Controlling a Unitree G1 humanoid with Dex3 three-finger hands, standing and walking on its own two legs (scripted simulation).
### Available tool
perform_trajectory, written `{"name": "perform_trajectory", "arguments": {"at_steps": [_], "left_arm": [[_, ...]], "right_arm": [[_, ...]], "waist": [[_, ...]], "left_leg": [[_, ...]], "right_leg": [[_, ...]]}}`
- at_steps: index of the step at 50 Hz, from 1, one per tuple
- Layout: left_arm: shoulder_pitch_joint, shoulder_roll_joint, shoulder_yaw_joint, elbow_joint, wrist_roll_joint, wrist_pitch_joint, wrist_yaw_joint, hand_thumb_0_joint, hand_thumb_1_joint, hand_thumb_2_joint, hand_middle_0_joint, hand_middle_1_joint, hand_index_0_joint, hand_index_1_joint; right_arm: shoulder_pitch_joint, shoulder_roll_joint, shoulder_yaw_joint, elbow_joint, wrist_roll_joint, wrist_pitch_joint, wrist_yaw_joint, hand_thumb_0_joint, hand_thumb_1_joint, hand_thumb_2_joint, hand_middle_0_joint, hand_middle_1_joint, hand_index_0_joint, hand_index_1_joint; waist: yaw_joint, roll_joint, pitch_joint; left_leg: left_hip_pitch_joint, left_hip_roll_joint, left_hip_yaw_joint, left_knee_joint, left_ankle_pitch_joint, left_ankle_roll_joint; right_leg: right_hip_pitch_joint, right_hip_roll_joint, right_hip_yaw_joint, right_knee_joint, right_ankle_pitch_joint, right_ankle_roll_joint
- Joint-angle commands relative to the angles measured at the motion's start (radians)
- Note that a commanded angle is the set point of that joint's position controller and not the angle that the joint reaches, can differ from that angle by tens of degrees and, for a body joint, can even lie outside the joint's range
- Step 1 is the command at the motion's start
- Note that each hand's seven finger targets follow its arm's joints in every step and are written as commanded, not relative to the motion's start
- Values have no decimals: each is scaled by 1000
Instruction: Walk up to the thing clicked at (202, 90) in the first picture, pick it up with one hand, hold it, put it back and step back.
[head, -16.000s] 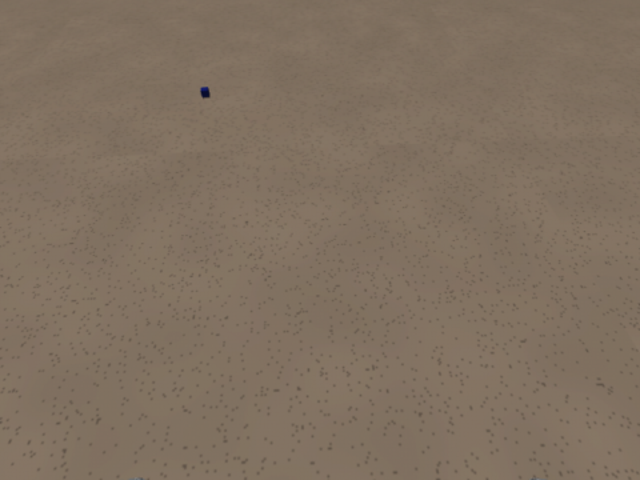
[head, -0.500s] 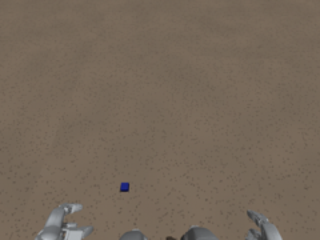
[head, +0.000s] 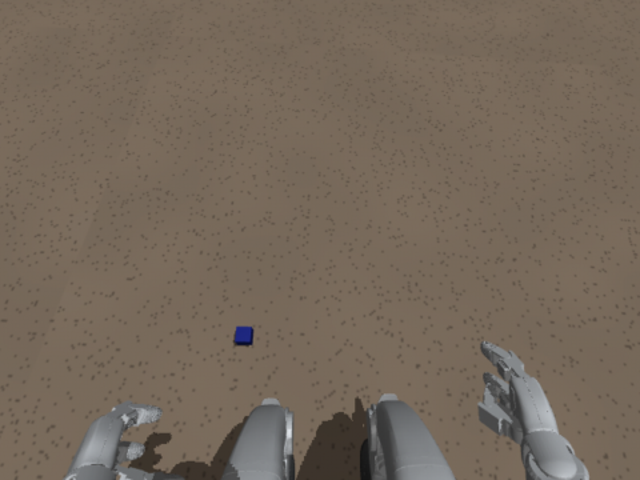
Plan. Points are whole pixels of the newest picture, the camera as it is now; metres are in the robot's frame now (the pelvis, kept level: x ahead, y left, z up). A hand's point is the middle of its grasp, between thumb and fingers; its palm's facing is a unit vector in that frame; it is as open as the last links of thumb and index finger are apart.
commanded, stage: rise first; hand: left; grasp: from above
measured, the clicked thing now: (244, 335) +0.42 +0.22 -0.64
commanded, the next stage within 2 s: none
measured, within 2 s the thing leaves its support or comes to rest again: neither
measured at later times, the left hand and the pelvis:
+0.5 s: hand (177, 397) +0.23 +0.28 -0.32, palm faces -0.46 -0.40 -0.79, open 11.8 cm; pelvis -0.07 -0.01 -0.18, yaw -1 degrees
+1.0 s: hand (197, 359) +0.32 +0.28 -0.44, palm faces -0.49 -0.09 -0.87, open 11.2 cm; pelvis -0.09 +0.00 -0.28, yaw -3 degrees
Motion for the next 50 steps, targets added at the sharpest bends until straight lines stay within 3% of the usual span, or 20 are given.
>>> {"name": "perform_trajectory", "arguments": {"at_steps": [1, 3, 6, 8, 11, 13, 15, 19, 21, 24, 25, 30, 33, 34, 37, 38, 44, 45, 47, 50], "left_arm": [[55, 172, 73, -175, 21, -14, 22, 0, -158, 600, -523, -641, -516, -648], [-17, 180, 58, -128, 49, -23, 22, 0, -164, 594, -519, -655, -519, -657], [-122, 229, 76, -22, 114, -75, 25, 0, -161, 612, -502, -654, -498, -660], [-178, 250, 84, 18, 164, -127, 30, 0, -176, 641, -479, -653, -466, -667], [-274, 249, 38, 28, 231, -211, 43, 0, -173, 656, -470, -670, -459, -682], [-349, 295, 55, 58, 266, -269, 62, 0, -178, 650, -485, -656, -472, -670], [-370, 365, 104, 95, 313, -307, 90, 0, -187, 654, -494, -637, -478, -654], [-474, 390, 91, 172, 405, -332, 135, 0, -187, 669, -463, -662, -454, -673], [-602, 400, 84, 217, 444, -342, 154, 0, -210, 688, -454, -671, -443, -683], [-715, 459, 103, 301, 501, -356, 173, 0, -171, 666, -469, -642, -462, -651], [-762, 465, 92, 311, 517, -363, 176, 0, -168, 660, -485, -626, -477, -636], [-939, 540, 93, 413, 590, -404, 189, 0, -99, 623, -524, -574, -518, -581], [-1022, 553, 75, 471, 639, -430, 198, 0, -72, 635, -505, -569, -498, -578], [-1048, 572, 86, 474, 648, -437, 207, 0, -66, 624, -515, -561, -509, -568], [-1111, 579, 65, 531, 698, -455, 231, 0, -79, 649, -495, -555, -485, -566], [-1107, 592, 75, 558, 713, -459, 243, 0, -75, 648, -497, -554, -489, -564], [-1159, 582, 48, 657, 814, -463, 307, 0, -85, 658, -498, -531, -482, -549], [-1193, 583, 45, 663, 827, -465, 316, 0, -74, 647, -499, -527, -487, -541], [-1211, 587, 45, 674, 846, -465, 329, 0, -67, 639, -506, -525, -496, -537], [-1245, 569, 29, 691, 879, -468, 349, 0, -61, 631, -517, -505, -503, -521]], "right_arm": [[13, -152, -66, -143, 5, -48, -5, 0, -953, -912, 200, 300, 200, 300], [0, -157, -64, -137, 8, -54, -5, 0, -967, -916, 200, 300, 200, 300], [-16, -165, -63, -112, 4, -70, 2, 0, -940, -909, 200, 300, 200, 300], [-19, -178, -73, -101, 0, -80, 9, 0, -919, -903, 200, 300, 200, 300], [-28, -184, -79, -84, -5, -95, 18, 0, -912, -902, 200, 300, 200, 300], [-32, -190, -79, -61, -5, -103, 23, 0, -937, -909, 200, 300, 200, 300], [-35, -204, -78, -39, -6, -101, 27, 0, -959, -915, 200, 300, 200, 300], [-20, -219, -91, 0, -3, -82, 36, 0, -946, -912, 200, 300, 200, 300], [-3, -220, -96, 25, -5, -75, 40, 0, -953, -914, 200, 300, 200, 300], [18, -228, -104, 53, -10, -65, 45, 0, -943, -911, 200, 300, 200, 300], [16, -227, -104, 59, -14, -62, 46, 0, -956, -914, 200, 300, 200, 300], [34, -228, -108, 84, -29, -42, 52, 0, -945, -912, 200, 300, 200, 300], [49, -229, -106, 97, -37, -25, 54, 0, -901, -901, 200, 300, 200, 300], [55, -231, -99, 104, -42, -19, 56, 0, -907, -902, 200, 300, 200, 300], [63, -233, -92, 115, -48, 0, 59, 0, -896, -900, 200, 300, 200, 300], [63, -233, -88, 120, -52, 8, 61, 0, -897, -900, 200, 300, 200, 300], [89, -251, -73, 143, -64, 49, 79, 0, -897, -901, 200, 300, 200, 300], [92, -252, -73, 148, -68, 53, 82, 0, -896, -901, 200, 300, 200, 300], [102, -254, -71, 158, -75, 62, 90, 0, -898, -902, 200, 300, 200, 300], [133, -255, -70, 173, -87, 71, 100, 0, -898, -902, 200, 300, 200, 300]], "waist": [[-6, 37, -313], [-31, 15, -285], [-29, 20, -259], [-22, 42, -288], [-33, 65, -380], [-20, 79, -421], [1, 104, -487], [4, 97, -561], [-9, 78, -586], [2, 37, -621], [-10, 43, -638], [-26, 20, -641], [-46, 41, -622], [-41, 53, -617], [-66, 67, -593], [-59, 75, -568], [-71, 160, -560], [-84, 174, -563], [-82, 208, -582], [-107, 222, -610]], "left_leg": [[159, -6, -16, -93, 429, 3], [92, -9, -15, -48, 378, 9], [-33, -12, -17, 32, 293, 7], [-86, -15, -19, 81, 238, 3], [-163, -22, -8, 170, 181, 4], [-223, -24, 1, 236, 172, 5], [-254, -26, 0, 294, 219, 3], [-317, -27, 5, 392, 263, 6], [-372, -27, 4, 428, 226, 6], [-473, -32, 19, 500, 152, 16], [-496, -32, 19, 512, 120, 16], [-613, -36, 26, 578, -15, 25], [-656, -41, 25, 609, -74, 27], [-655, -40, 21, 615, -84, 28], [-685, -42, 5, 625, -127, 29], [-694, -43, 3, 628, -136, 29], [-652, -40, -27, 642, -70, 15], [-649, -40, -31, 650, -56, 14], [-616, -37, -42, 659, -7, 5], [-582, -36, -39, 693, 92, 1]], "right_leg": [[133, 19, -7, -72, 330, -32], [64, 20, -7, -43, 300, -30], [-60, 15, -3, 54, 225, -33], [-141, 13, 3, 118, 175, -34], [-214, 16, 14, 198, 152, -31], [-270, 17, 19, 251, 150, -30], [-316, 16, 19, 321, 181, -33], [-393, 17, 4, 406, 211, -35], [-433, 19, -2, 435, 181, -37], [-454, 19, -5, 469, 126, -32], [-465, 18, -8, 482, 97, -32], [-529, 21, -12, 516, -58, -27], [-586, 25, -20, 545, -124, -30], [-607, 24, -25, 557, -131, -33], [-672, 27, -43, 593, -161, -36], [-689, 25, -46, 602, -166, -36], [-812, 20, -86, 691, -75, -49], [-831, 20, -89, 705, -62, -50], [-854, 15, -92, 736, -23, -52], [-847, 12, -93, 756, 51, -50]]}}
